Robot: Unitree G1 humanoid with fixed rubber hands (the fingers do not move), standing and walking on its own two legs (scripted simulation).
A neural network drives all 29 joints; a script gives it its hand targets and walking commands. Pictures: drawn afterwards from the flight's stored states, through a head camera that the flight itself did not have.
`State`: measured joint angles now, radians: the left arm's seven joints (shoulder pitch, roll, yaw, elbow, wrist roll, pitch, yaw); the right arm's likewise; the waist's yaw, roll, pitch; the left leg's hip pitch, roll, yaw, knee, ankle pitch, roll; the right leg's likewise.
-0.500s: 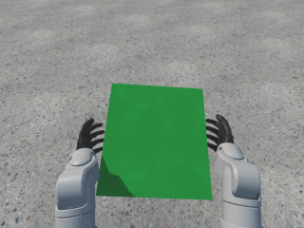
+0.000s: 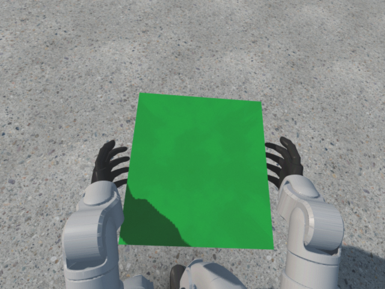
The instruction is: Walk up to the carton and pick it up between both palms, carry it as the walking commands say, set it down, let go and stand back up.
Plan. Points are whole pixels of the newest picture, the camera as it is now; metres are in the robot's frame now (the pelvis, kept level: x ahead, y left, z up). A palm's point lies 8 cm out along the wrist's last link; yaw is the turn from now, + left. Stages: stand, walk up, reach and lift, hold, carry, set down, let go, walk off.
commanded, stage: carry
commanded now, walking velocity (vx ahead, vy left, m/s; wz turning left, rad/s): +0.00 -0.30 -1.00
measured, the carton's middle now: (195, 174) +0.33 -0.02 +0.01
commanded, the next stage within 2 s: none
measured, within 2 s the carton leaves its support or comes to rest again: neither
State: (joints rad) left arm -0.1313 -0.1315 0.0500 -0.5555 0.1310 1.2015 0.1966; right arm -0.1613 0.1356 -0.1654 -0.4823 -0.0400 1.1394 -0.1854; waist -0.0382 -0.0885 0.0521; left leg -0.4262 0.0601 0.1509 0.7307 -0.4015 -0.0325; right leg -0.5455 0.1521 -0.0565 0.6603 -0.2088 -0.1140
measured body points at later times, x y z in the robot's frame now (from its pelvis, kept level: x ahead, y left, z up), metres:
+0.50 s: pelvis -0.05 -0.21 +0.00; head -0.03 -0.27 +0.44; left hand +0.27 -0.20 +0.08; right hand +0.11 -0.49 +0.04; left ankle -0.02 -0.03 -0.63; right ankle +0.01 -0.28 -0.71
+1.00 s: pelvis -0.18 -0.45 +0.00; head -0.15 -0.50 +0.44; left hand +0.10 -0.58 +0.04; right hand -0.16 -0.78 +0.05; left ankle -0.06 -0.37 -0.64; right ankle -0.30 -0.46 -0.71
